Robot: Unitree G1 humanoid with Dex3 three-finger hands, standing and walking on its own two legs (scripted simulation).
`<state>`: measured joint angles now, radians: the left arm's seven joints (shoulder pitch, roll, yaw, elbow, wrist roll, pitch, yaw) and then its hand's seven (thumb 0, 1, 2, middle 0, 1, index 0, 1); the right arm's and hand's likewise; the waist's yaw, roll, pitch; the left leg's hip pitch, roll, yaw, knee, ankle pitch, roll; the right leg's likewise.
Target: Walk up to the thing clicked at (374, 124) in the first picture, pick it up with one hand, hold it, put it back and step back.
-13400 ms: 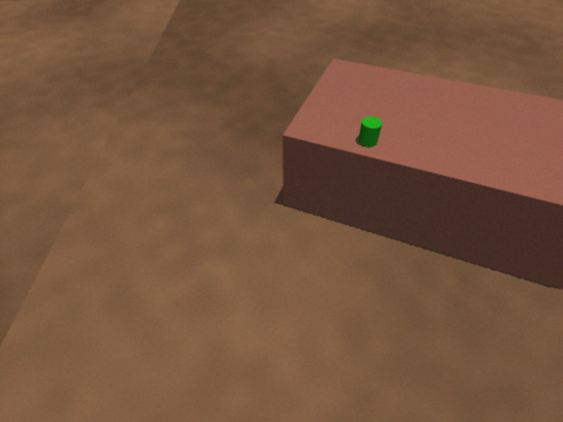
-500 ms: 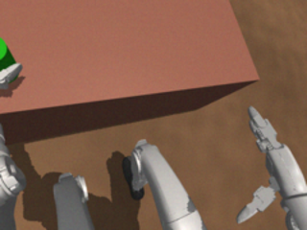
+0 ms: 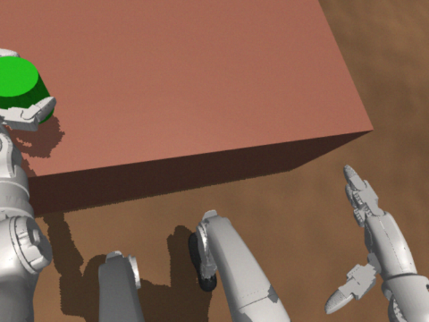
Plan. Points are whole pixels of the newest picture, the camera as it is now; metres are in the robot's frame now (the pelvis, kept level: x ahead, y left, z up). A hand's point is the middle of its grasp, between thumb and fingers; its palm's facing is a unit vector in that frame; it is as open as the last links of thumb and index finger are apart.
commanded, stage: settle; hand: left
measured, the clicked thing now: (21, 93) +0.55 +0.19 -0.04
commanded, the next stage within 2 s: lift in 0.32 s
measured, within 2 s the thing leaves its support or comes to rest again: neither
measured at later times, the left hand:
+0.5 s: hand (17, 78) +0.55 +0.19 +0.00, palm faces +0.20 -0.98 -0.04, open 10.5 cm
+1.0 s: hand out of the picture +0.50 +0.19 +0.07, palm faces +0.18 -0.98 -0.05, open 10.5 cm
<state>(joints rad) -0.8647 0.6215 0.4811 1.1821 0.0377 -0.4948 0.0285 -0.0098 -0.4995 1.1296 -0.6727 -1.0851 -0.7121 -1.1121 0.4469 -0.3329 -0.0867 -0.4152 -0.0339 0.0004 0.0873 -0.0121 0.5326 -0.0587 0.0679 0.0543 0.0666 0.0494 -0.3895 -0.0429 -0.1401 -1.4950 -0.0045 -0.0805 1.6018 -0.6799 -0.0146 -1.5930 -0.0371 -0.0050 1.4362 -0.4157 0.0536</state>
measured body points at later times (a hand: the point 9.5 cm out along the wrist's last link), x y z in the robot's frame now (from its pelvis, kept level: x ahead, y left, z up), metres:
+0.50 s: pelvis +0.01 -0.01 +0.02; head +0.21 +0.05 +0.42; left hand +0.53 +0.24 +0.00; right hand +0.18 -0.27 +0.08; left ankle +0.02 +0.12 -0.55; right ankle +0.11 -0.15 -0.55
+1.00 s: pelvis +0.03 +0.00 +0.06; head +0.17 +0.03 +0.49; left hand +0.49 +0.24 +0.07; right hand +0.19 -0.27 +0.08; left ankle +0.02 +0.12 -0.55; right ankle +0.11 -0.15 -0.55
